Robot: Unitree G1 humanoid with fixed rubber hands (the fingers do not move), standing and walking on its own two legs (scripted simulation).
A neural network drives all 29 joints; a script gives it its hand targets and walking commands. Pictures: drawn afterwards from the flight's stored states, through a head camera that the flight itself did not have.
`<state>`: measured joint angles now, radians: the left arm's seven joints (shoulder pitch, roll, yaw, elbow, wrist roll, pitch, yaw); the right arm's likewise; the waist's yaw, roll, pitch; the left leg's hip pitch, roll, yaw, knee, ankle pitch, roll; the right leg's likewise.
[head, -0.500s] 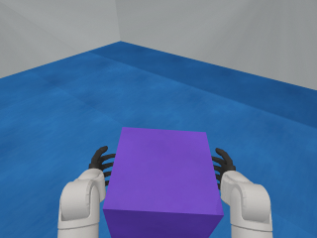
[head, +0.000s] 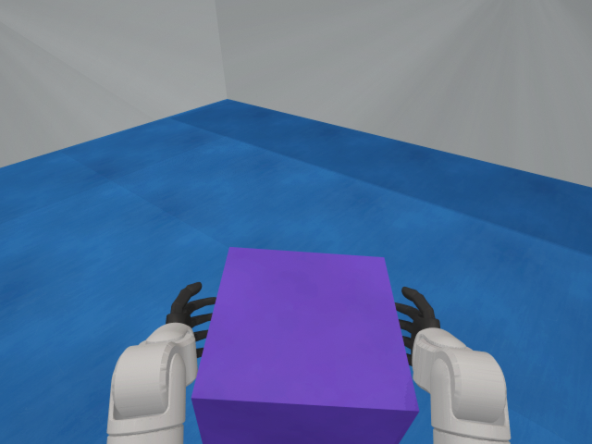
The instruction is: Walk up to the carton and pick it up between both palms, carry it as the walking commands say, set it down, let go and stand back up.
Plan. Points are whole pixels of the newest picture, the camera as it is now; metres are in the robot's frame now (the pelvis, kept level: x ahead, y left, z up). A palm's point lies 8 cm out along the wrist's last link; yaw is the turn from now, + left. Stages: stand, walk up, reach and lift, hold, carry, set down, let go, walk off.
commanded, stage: carry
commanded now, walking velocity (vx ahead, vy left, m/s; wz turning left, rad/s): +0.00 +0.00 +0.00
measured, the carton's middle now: (298, 370) +0.25 +0.00 +0.04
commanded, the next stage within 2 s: none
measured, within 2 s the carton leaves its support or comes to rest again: neither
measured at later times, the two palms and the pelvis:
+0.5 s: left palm (181, 344) +0.25 +0.15 +0.10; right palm (421, 346) +0.25 -0.15 +0.09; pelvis +0.00 +0.00 +0.00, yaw +0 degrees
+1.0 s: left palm (184, 345) +0.26 +0.15 +0.09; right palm (418, 346) +0.25 -0.15 +0.08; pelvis +0.00 +0.00 +0.00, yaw +0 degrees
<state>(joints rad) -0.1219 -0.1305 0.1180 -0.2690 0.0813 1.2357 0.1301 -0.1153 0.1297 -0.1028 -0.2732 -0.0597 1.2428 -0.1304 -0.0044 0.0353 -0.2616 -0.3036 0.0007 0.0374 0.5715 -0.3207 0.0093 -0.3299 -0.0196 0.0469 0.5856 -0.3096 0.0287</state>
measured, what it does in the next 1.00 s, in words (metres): stands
